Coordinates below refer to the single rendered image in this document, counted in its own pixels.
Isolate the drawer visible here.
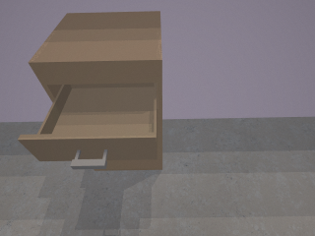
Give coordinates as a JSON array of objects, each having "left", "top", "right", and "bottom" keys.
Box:
[{"left": 18, "top": 83, "right": 158, "bottom": 161}]

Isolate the handle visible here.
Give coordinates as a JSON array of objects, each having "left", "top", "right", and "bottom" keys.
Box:
[{"left": 70, "top": 149, "right": 108, "bottom": 170}]

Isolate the cabinet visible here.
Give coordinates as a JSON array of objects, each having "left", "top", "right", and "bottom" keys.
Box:
[{"left": 29, "top": 11, "right": 162, "bottom": 171}]

